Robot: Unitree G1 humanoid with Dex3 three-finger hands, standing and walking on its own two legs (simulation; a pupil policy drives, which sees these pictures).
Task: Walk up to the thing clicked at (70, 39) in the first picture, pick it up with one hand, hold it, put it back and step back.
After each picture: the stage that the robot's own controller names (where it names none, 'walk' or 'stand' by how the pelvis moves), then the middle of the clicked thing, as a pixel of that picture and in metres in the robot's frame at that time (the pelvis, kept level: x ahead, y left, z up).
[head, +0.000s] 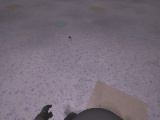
stand; (69, 38) +1.78 +0.60 -0.72
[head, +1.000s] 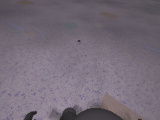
walk; (78, 42) +1.69 +0.29 -0.69
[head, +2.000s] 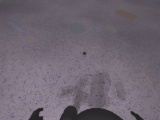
walk; (84, 54) +1.13 +0.10 -0.71
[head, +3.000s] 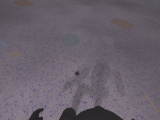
walk; (76, 74) +0.72 +0.16 -0.71
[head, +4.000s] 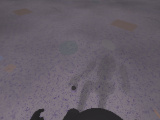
walk; (73, 89) +0.49 +0.21 -0.71
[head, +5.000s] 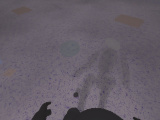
stand; (76, 95) +0.36 +0.19 -0.70
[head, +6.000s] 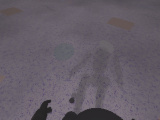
stand; (72, 101) +0.30 +0.20 -0.71
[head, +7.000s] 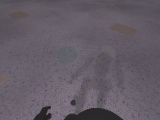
stand; (73, 103) +0.31 +0.18 -0.72
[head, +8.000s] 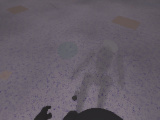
stand; (74, 98) +0.32 +0.18 -0.72
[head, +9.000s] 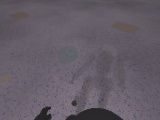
stand; (74, 104) +0.30 +0.18 -0.73
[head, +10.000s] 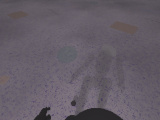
stand; (73, 104) +0.29 +0.18 -0.73
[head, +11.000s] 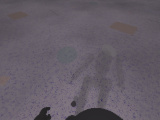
stand; (73, 104) +0.29 +0.18 -0.73
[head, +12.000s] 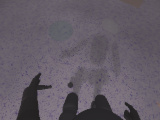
go down; (70, 85) +0.33 +0.18 -0.60
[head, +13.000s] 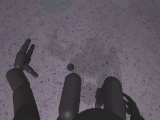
go down; (70, 68) +0.40 +0.17 -0.33
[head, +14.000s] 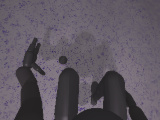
close in; (62, 61) +0.40 +0.18 -0.27
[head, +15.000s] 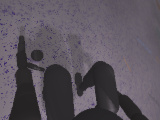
close; (36, 57) +0.40 +0.21 -0.23
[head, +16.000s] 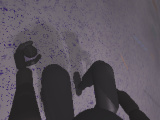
close; (31, 55) +0.40 +0.23 -0.22
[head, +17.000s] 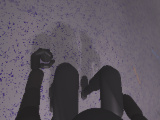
lift; (45, 58) +0.35 +0.24 -0.19
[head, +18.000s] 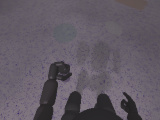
lift; (64, 73) +0.31 +0.18 +0.01
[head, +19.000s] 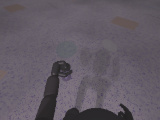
hold; (65, 72) +0.33 +0.18 +0.02
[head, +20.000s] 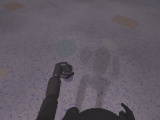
hold; (67, 73) +0.33 +0.17 +0.00
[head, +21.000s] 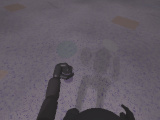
crouch; (67, 74) +0.32 +0.17 +0.00
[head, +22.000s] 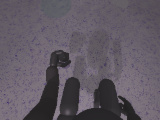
crouch; (64, 61) +0.40 +0.18 -0.09
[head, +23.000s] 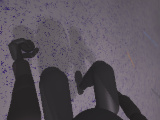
lower; (28, 50) +0.43 +0.24 -0.23
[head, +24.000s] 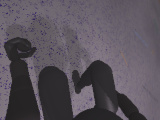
lower; (24, 49) +0.43 +0.25 -0.23
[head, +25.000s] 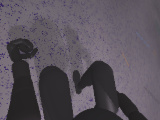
lower; (26, 50) +0.42 +0.25 -0.23
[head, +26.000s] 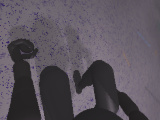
lower; (27, 50) +0.42 +0.24 -0.23
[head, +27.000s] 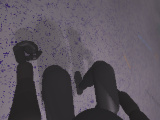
loosen; (31, 51) +0.41 +0.24 -0.23
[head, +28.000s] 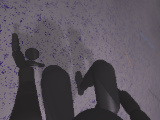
withdraw; (32, 55) +0.40 +0.22 -0.22
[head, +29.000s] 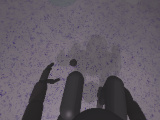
walk; (73, 64) +0.42 +0.16 -0.33
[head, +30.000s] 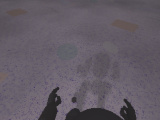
stand; (74, 100) +0.33 +0.16 -0.66
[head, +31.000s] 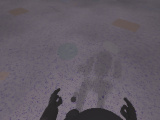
stand; (73, 100) +0.33 +0.17 -0.67
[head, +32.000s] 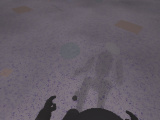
stand; (74, 99) +0.34 +0.16 -0.69
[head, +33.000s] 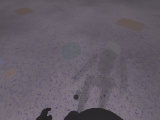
walk; (76, 98) +0.35 +0.17 -0.72
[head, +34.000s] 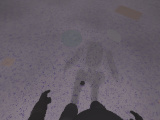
walk; (82, 84) +0.45 +0.04 -0.70
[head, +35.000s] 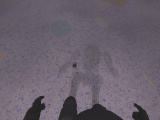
walk; (74, 66) +0.66 +0.22 -0.69
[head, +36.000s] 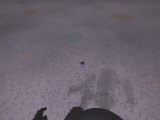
stand; (82, 64) +0.96 +0.23 -0.70
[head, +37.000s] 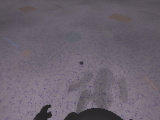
stand; (81, 64) +0.97 +0.19 -0.72
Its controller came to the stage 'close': yes
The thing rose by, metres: 0.72
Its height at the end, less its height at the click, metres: +0.00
